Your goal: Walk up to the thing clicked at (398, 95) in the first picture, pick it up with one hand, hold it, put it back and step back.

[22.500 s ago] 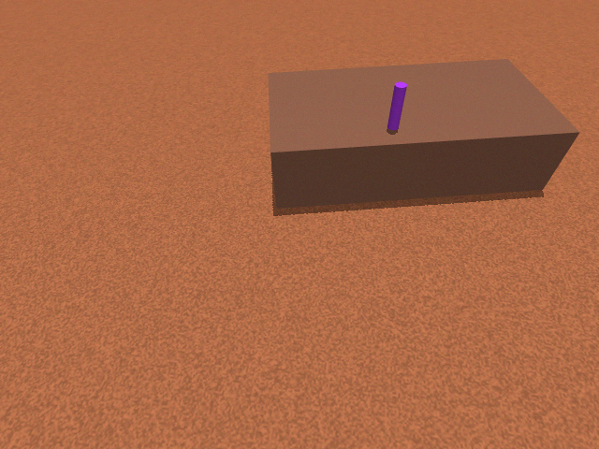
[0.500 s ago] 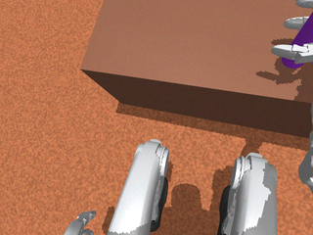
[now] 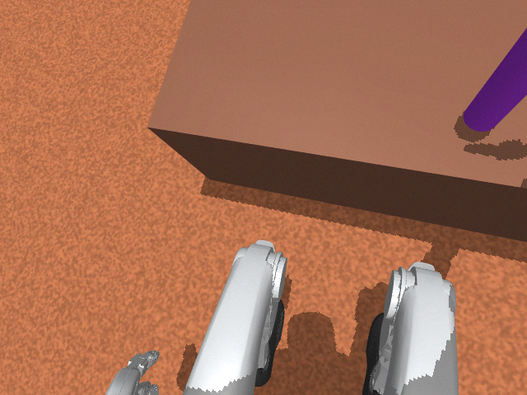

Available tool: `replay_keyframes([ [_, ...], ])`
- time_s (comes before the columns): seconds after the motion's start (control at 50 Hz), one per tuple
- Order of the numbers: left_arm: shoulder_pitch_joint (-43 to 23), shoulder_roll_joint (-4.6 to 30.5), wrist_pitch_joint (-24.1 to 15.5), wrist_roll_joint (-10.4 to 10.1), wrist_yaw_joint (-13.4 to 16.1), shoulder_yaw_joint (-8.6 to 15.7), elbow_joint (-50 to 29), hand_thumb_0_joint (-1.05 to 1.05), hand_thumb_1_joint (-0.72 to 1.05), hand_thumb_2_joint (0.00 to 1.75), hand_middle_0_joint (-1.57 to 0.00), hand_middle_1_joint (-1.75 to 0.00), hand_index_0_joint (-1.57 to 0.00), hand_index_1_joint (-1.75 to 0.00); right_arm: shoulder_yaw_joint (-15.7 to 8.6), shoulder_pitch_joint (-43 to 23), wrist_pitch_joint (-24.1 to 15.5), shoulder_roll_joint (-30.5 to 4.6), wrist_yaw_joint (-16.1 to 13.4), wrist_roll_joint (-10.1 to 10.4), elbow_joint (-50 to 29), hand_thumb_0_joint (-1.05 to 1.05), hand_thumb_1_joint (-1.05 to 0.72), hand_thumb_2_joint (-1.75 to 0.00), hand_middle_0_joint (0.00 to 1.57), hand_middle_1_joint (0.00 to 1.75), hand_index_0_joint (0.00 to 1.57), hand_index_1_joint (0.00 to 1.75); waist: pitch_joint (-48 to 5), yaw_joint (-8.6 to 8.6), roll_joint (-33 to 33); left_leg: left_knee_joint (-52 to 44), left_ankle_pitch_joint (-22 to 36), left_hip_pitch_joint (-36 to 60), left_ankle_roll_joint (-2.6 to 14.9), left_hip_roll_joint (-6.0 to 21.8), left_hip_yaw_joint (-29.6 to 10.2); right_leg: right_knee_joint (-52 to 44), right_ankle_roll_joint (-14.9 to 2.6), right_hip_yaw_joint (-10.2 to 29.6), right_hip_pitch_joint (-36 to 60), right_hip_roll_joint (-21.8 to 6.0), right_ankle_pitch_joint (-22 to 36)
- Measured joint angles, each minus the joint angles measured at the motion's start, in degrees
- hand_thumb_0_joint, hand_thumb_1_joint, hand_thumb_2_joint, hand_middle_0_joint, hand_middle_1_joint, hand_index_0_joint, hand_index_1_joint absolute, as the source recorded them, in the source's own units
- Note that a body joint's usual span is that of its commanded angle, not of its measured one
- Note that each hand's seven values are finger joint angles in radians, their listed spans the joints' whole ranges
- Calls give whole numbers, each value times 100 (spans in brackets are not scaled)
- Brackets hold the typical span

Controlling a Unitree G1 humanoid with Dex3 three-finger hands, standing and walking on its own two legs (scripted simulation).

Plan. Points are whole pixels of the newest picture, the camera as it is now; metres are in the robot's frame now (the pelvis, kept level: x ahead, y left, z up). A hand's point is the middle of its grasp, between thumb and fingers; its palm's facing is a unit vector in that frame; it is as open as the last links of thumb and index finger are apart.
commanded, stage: rise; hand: right
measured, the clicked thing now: (516, 76) +0.55 -0.22 -0.01
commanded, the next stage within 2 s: home in 0.18 s
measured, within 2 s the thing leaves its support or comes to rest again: neither
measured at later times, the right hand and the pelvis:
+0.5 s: hand out of the picture +0.52 -0.36 +0.14, palm faces +0.32 +0.87 -0.37, open 16.9 cm; pelvis +0.03 -0.01 +0.14, yaw -1 degrees
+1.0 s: hand out of the picture +0.35 -0.28 +0.19, palm faces +0.26 +0.91 -0.33, open 17.3 cm; pelvis +0.08 -0.02 +0.28, yaw -6 degrees
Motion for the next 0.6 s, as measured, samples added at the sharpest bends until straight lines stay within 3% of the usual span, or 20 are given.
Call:
replay_keyframes([
  [0.14,208,111,-111,-90,-46,-62,-52,0,88,89,-20,-29,-19,-30,86,-185,32,-419,454,162,455,0,48,-14,16,16,17,16,-70,-8,11,-522,46,434,4,32,27,-487,-27,-24,401,6,41],
  [0.24,254,66,156,-126,-198,40,-245,0,88,90,-21,-30,-20,-31,407,86,629,-388,90,-697,378,0,49,-10,10,10,11,10,-20,-87,81,-938,142,774,-12,15,-33,-902,-46,-121,778,-38,99],
  [0.3,250,0,311,-169,-266,64,-323,0,88,91,-20,-30,-20,-31,414,455,932,-236,-190,-1009,-7,-1,49,-9,7,8,9,8,-31,-155,72,-1322,225,1103,-19,-2,-39,-1262,-53,-157,1115,-71,151],
  [0.34,227,-64,381,-198,-279,58,-339,0,88,91,-20,-30,-20,-31,405,645,987,-220,-429,-1099,-90,-1,49,-9,7,8,9,8,-31,-180,70,-1603,273,1414,-19,-22,-39,-1521,-56,-177,1432,-102,173],
  [0.46,226,-203,396,-189,-211,68,-273,0,89,90,-20,-30,-20,-31,403,771,1107,-270,-1147,-1178,375,-1,44,-12,7,8,8,8,-87,-232,55,-2523,450,2415,-4,-23,-13,-2384,-62,-218,2414,-127,309],
  [0.54,304,-183,388,-214,-164,107,-217,0,90,90,-20,-29,-20,-30,592,1072,1165,-123,-1401,-1056,557,-1,43,-13,7,8,8,8,-107,-310,8,-3149,580,3099,-12,-5,-1,-2963,-81,-249,3070,-118,420],
  [0.6,396,-161,407,-266,-123,158,-232,0,90,90,-20,-29,-20,-30,815,1599,1305,181,-1515,-906,323,0,43,-13,7,8,7,8,-95,-383,-9,-3632,692,3619,-21,11,-9,-3416,-98,-290,3579,-109,513],
])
